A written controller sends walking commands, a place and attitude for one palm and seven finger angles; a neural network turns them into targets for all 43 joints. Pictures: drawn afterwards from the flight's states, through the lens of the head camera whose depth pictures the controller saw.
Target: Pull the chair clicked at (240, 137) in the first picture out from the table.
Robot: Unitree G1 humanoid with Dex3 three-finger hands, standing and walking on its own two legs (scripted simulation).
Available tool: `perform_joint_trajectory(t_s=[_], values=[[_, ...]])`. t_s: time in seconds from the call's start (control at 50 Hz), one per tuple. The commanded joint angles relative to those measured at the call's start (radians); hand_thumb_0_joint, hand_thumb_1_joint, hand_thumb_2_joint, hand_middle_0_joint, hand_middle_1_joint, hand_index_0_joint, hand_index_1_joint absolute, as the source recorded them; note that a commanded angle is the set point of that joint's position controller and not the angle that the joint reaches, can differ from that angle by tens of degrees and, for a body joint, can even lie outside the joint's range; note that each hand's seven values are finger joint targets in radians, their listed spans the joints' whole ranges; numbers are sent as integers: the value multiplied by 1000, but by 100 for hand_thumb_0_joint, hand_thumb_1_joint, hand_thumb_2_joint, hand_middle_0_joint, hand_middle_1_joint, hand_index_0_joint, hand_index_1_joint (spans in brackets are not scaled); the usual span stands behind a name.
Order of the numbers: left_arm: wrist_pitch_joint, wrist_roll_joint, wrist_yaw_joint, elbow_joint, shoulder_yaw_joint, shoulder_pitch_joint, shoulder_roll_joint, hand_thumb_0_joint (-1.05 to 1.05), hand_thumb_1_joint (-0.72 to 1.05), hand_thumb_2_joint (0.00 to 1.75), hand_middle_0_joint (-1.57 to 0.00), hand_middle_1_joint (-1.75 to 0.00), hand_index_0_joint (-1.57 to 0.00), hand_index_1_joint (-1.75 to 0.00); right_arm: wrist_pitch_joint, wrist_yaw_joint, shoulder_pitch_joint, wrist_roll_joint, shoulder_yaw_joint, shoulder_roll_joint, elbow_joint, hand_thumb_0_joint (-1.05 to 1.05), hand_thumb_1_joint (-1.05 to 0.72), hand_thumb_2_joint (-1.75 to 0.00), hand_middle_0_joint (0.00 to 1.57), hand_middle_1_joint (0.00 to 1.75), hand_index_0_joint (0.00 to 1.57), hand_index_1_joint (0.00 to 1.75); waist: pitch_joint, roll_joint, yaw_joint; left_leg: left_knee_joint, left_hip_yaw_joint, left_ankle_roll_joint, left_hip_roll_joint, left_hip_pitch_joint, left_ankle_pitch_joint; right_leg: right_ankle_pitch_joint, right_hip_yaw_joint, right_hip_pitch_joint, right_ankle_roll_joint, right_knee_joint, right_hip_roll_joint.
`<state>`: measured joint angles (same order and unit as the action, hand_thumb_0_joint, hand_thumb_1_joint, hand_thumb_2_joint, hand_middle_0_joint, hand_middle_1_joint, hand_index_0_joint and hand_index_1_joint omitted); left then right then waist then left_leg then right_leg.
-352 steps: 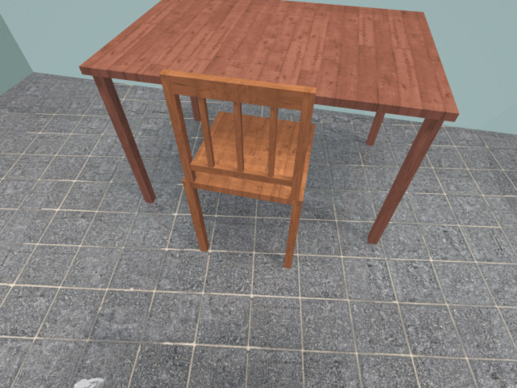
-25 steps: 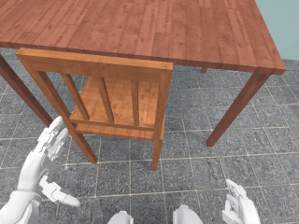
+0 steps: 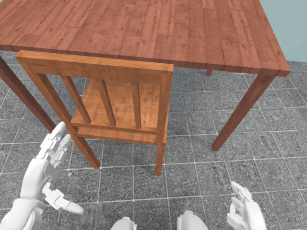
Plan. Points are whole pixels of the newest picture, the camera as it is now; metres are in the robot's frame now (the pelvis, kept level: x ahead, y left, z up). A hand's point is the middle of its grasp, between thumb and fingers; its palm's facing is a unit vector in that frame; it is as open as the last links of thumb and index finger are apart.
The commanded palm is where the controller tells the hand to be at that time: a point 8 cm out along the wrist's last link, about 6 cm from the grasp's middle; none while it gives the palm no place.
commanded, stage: aim the fingers beside a spindle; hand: left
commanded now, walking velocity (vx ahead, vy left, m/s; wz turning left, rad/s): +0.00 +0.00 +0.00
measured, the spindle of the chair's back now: (107, 104) +0.48 +0.17 -0.02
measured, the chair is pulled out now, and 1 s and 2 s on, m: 0.00 0.00 0.00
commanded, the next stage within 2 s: none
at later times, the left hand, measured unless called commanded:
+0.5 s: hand (81, 162) +0.28 +0.19 +0.02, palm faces -0.09 -0.99 -0.05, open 16.9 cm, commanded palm +0.26 +0.25 +0.03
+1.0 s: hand (91, 154) +0.31 +0.18 +0.00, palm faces -0.10 -0.99 -0.04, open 16.9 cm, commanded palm +0.29 +0.23 +0.01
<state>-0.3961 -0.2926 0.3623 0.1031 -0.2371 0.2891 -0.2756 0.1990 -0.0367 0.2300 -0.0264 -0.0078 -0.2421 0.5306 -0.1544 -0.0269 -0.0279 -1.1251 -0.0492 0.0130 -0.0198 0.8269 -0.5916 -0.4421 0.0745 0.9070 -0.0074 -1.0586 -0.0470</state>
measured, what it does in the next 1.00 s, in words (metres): stands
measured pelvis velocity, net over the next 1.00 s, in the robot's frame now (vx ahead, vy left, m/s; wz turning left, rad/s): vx -0.01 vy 0.01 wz -0.01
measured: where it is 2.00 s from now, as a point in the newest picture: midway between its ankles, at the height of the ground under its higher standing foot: outside the picture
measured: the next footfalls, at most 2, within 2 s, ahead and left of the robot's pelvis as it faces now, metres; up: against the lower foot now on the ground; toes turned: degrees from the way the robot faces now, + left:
none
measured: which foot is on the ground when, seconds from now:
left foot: down 0.00-1.00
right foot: down 0.00-1.00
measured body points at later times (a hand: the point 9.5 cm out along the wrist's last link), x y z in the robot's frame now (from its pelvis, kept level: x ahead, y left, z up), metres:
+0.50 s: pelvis -0.01 +0.00 -0.01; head +0.08 +0.01 +0.43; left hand +0.27 +0.24 +0.03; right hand +0.15 -0.25 -0.09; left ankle -0.03 +0.12 -0.66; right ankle +0.04 -0.13 -0.66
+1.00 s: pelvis -0.01 +0.01 -0.02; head +0.10 +0.02 +0.42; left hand +0.30 +0.23 +0.01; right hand +0.15 -0.24 -0.11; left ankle -0.03 +0.12 -0.66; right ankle +0.04 -0.13 -0.66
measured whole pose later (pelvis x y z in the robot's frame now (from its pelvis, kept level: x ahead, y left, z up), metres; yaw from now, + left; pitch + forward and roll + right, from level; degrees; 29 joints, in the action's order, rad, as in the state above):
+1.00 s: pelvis -0.01 +0.01 -0.02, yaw -1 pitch +21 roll -2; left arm -0.42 -0.22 0.29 0.30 -0.19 -0.01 -0.25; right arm 0.15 -0.02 0.22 -0.01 -0.01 -0.25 0.55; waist -0.17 -0.02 -0.05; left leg -1.23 -0.03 0.00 -0.01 0.98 -0.62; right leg -0.46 0.05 1.07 -0.02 -1.16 -0.06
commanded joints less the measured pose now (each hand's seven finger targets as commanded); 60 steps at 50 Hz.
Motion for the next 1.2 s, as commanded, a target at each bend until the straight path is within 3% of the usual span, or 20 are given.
perform_joint_trajectory(t_s=[0.0, 0.02, 0.06, 0.14, 0.24, 0.26, 0.28, 0.36, 0.44, 0.46, 0.5, 0.58, 0.72, 0.86, 0.88, 0.94, 0.98, 1.04, 1.08, 1.18], values=[[-66, -27, 3, -213, -90, -68, -153, 0, -50, 30, -6, -8, -6, -8, 57, -12, -23, -7, 64, -138, -147, 0, -90, -90, 20, 30, 20, 30, -238, -15, -1, 166, 30, -25, 34, -43, 367, 218, -17, -298, 21, 122, 30], [-64, -22, 4, -208, -67, -71, -133, 0, -50, 30, -6, -8, -6, -8, 58, -10, -23, -7, 61, -137, -147, 0, -90, -90, 20, 30, 20, 30, -223, -38, -5, 167, 29, -24, 34, -47, 369, 216, -13, -280, 22, 119, 29], [-64, -16, -1, -197, -39, -108, -112, 0, -50, 30, -6, -8, -6, -8, 59, -9, -19, -5, 59, -139, -140, 0, -90, -90, 20, 30, 20, 30, -213, -19, -18, 160, 24, -24, 32, -38, 353, 196, -9, -251, 20, 111, 32], [-72, -4, -13, -158, -61, -197, -154, 0, -50, 30, -6, -8, -6, -8, 61, -15, -17, -2, 57, -150, -134, 0, -90, -90, 20, 30, 20, 30, -197, -3, -21, 145, 25, -26, 34, 9, 285, 122, -24, -225, 21, 113, 28], [-70, 2, -19, -147, -70, -231, -167, 0, -50, 30, -6, -8, -6, -8, 57, -16, -14, -2, 57, -151, -136, 0, -90, -90, 20, 30, 20, 30, -261, -34, -4, 147, 25, -25, 32, -12, 324, 153, -22, -242, 26, 94, 27], [-66, 0, -18, -145, -47, -222, -136, 0, -50, 30, -6, -8, -6, -8, 57, -13, -10, -1, 55, -146, -140, 0, -90, -90, 20, 30, 20, 30, -276, -29, -6, 148, 27, -25, 35, -18, 338, 173, -20, -253, 24, 92, 26], [-64, -2, -21, -141, -65, -235, -157, 0, -50, 30, -6, -8, -6, -8, 55, -12, -10, -1, 58, -148, -134, 0, -90, -90, 20, 30, 20, 30, -283, -31, -6, 143, 29, -25, 34, -13, 341, 184, -24, -257, 23, 92, 25], [-58, 3, -31, -108, -57, -203, -131, 0, -50, 30, -6, -8, -6, -8, 45, -5, -9, -1, 60, -145, -137, 0, -90, -90, 20, 30, 20, 30, -280, -15, -2, 142, 32, -23, 32, -4, 369, 215, -18, -256, 23, 81, 27], [-61, 10, -42, -61, -65, -265, -149, 0, -50, 30, -6, -8, -6, -8, 35, -5, -5, 2, 59, -154, -129, 0, -90, -90, 20, 30, 20, 30, -242, 15, -14, 134, 30, -23, 31, 42, 312, 158, -21, -221, 21, 80, 29], [-70, 14, -41, -73, -52, -307, -143, 0, -50, 30, -6, -8, -6, -8, 35, -5, -5, 2, 59, -155, -126, 0, -90, -90, 20, 30, 20, 30, -256, -13, -21, 129, 30, -23, 31, 29, 314, 160, -22, -206, 22, 74, 28], [-78, 13, -42, -74, -65, -316, -156, 0, -50, 30, -6, -8, -6, -8, 35, -5, -2, 3, 61, -156, -125, 0, -90, -90, 20, 30, 20, 30, -282, -23, -12, 127, 30, -22, 31, 26, 327, 172, -25, -220, 25, 68, 25], [-89, 17, -39, -78, -40, -342, -134, 0, -50, 30, -6, -8, -6, -8, 34, -3, 2, 6, 63, -153, -115, 0, -90, -90, 20, 30, 20, 30, -319, -41, -18, 113, 27, -19, 27, -2, 391, 233, -19, -208, 26, 45, 26], [-79, 29, -56, -24, -43, -365, -128, 0, -50, 30, -6, -8, -6, -8, 16, 1, 6, 7, 67, -155, -112, 0, -90, -90, 20, 30, 20, 30, -319, 3, -15, 102, 28, -19, 27, 32, 371, 218, -18, -192, 25, 30, 25], [-92, 40, -67, -32, -28, -408, -117, 0, -50, 30, -6, -8, -6, -8, -2, 6, 4, 10, 67, -151, -114, 0, -90, -90, 20, 30, 20, 30, -356, -20, -16, 85, 26, -16, 25, 18, 420, 260, -20, -185, 28, 9, 25], [-91, 43, -67, -28, 6, -430, -88, 0, -50, 30, -6, -8, -6, -8, -3, 8, 0, 10, 65, -148, -113, 0, -90, -90, 20, 30, 20, 30, -340, -40, -25, 83, 27, -16, 25, 17, 407, 246, -19, -163, 27, 9, 24], [-90, 54, -78, 1, -7, -456, -109, 0, -50, 30, -6, -8, -6, -8, -9, 6, 6, 11, 67, -155, -108, 0, -90, -90, 20, 30, 20, 30, -343, -15, -28, 75, 23, -17, 24, 37, 387, 227, -18, -151, 29, 1, 25], [-90, 58, -83, 2, 13, -493, -90, 0, -50, 30, -6, -8, -6, -8, -13, 9, 6, 13, 65, -152, -105, 0, -90, -90, 20, 30, 20, 30, -339, -35, -29, 75, 20, -13, 25, 30, 390, 223, -15, -135, 31, -5, 24], [-90, 67, -96, 16, 8, -506, -97, 0, -50, 30, -6, -8, -6, -8, -20, 9, 10, 13, 69, -156, -105, 0, -90, -90, 20, 30, 20, 30, -360, -24, -27, 66, 18, -13, 23, 33, 400, 226, -17, -129, 31, -14, 23], [-92, 73, -103, -1, 37, -522, -69, 0, -50, 30, -6, -8, -6, -8, -25, 13, 8, 15, 69, -149, -107, 0, -90, -90, 20, 30, 20, 30, -392, -36, -26, 63, 19, -11, 24, 12, 429, 250, -19, -137, 31, -21, 22], [-96, 92, -135, 67, 5, -584, -101, 0, -50, 30, -6, -8, -6, -8, -43, 14, 8, 16, 68, -154, -96, 0, -90, -90, 20, 30, 20, 30, -368, 5, -30, 49, 27, -16, 29, 81, 340, 200, -28, -126, 29, -23, 21]])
